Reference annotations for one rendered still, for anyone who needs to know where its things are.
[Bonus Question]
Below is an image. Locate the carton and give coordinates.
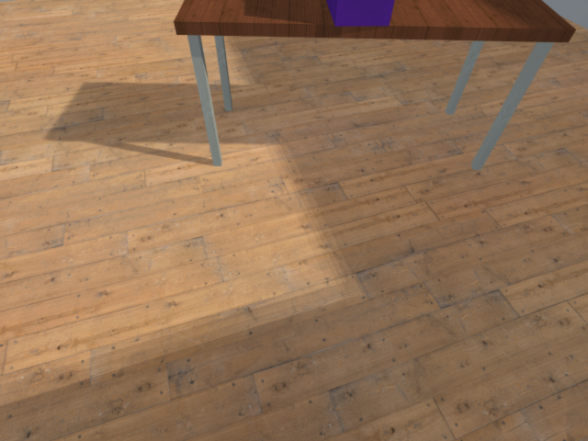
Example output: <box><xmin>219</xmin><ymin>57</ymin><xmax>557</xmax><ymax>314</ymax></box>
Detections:
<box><xmin>326</xmin><ymin>0</ymin><xmax>395</xmax><ymax>27</ymax></box>

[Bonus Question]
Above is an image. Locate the table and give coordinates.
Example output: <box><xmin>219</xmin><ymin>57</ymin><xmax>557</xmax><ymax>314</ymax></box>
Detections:
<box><xmin>174</xmin><ymin>0</ymin><xmax>576</xmax><ymax>170</ymax></box>

